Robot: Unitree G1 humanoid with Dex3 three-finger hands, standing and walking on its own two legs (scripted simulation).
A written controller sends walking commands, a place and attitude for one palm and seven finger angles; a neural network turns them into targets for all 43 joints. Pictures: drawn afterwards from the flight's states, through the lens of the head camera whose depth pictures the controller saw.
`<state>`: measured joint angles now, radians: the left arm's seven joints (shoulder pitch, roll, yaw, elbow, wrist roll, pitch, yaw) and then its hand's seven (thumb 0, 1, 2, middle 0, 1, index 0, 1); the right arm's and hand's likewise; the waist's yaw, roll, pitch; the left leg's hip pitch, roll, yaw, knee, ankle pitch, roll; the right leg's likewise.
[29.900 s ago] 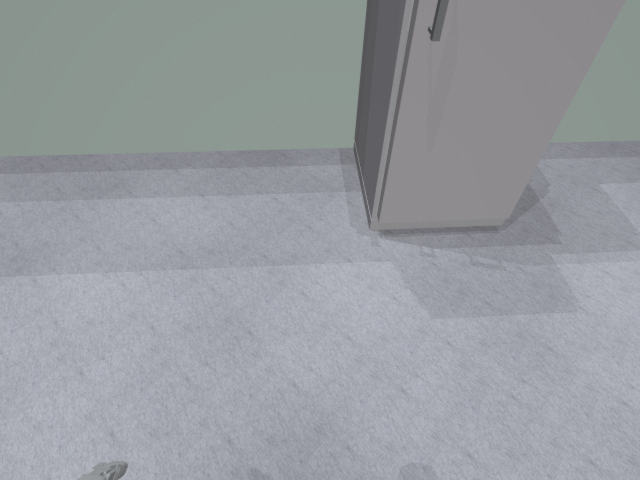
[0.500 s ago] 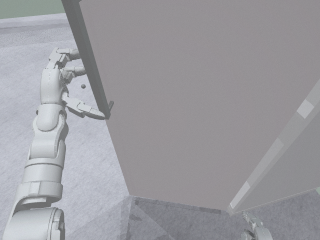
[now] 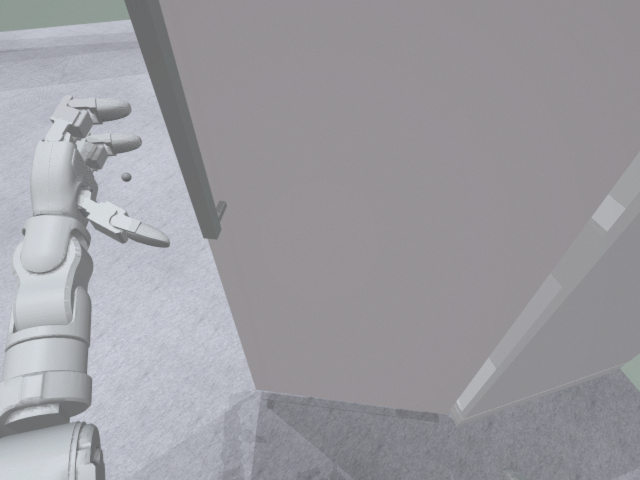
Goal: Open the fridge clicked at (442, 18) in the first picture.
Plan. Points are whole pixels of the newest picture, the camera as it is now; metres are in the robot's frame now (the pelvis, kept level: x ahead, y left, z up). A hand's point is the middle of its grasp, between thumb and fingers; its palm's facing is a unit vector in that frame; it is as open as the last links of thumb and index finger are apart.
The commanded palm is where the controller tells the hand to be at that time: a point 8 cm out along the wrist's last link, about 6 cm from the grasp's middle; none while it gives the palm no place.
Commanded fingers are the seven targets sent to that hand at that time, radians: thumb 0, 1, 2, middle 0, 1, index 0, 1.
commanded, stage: slip the hand off the handle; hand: left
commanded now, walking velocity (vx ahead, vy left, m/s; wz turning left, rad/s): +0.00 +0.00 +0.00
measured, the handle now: (191, 132) +0.45 +0.17 +0.22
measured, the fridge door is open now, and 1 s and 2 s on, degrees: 66 66 66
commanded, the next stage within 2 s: draw the hand back to the body in 0.56 s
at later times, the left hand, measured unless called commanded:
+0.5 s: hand (93, 248) +0.28 +0.23 +0.20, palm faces +0.21 -0.97 -0.15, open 14.7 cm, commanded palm +0.24 +0.27 +0.20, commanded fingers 0.00 -0.55 0.20 -0.25 -1.15 -0.25 -1.15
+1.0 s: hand (67, 291) +0.23 +0.23 +0.20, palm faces +0.19 -0.98 -0.03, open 14.7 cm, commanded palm +0.19 +0.27 +0.20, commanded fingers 0.00 -0.55 0.20 -0.25 -1.15 -0.25 -1.15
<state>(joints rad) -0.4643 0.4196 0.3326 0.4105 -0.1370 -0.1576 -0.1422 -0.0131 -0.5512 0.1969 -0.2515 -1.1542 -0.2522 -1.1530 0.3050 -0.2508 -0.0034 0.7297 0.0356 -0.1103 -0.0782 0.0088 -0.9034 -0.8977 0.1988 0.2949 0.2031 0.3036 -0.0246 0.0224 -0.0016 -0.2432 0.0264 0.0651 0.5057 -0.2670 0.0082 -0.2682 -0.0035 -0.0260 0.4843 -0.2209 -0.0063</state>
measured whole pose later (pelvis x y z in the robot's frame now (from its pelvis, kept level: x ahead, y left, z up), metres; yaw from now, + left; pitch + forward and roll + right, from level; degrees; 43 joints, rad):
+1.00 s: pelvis -0.01 -0.02 +0.00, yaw +2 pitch -7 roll +0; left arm -0.04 0.36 0.37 -0.17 -0.34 0.37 -0.21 -0.01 -0.55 0.20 -0.25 -1.15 -0.25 -1.15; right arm 0.12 -0.26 0.06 0.70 0.07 -0.19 -0.13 0.01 -0.90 -0.90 0.20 0.30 0.20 0.30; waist 0.06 0.06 -0.01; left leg -0.11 0.03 0.02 0.47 -0.24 -0.01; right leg -0.12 0.00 -0.07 0.46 -0.21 -0.03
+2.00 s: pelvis +0.00 +0.00 +0.01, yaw +2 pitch -8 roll -1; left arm 0.43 0.33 0.34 -0.36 -0.07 -0.09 0.14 0.01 0.77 0.84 -0.21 -0.38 -0.21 -0.38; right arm 0.16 -0.23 0.00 0.71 -0.02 -0.17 -0.09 0.01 -0.90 -0.90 0.20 0.30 0.20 0.30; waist 0.09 0.05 0.06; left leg -0.04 0.02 0.03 0.41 -0.23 0.01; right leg -0.04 -0.01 -0.06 0.37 -0.19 0.00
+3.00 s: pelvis -0.07 +0.02 -0.02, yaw +2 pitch -1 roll -1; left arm 0.50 0.37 0.40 -0.45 -0.01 -0.22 0.19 0.01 0.89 0.90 -0.21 -0.31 -0.21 -0.30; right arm 0.22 -0.23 0.01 0.60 -0.01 -0.10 -0.10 0.01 -0.90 -0.90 0.20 0.30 0.20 0.30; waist 0.01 0.02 0.02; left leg -0.41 0.00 0.05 0.66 -0.24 0.05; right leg -0.40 -0.03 -0.04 0.59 -0.18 0.02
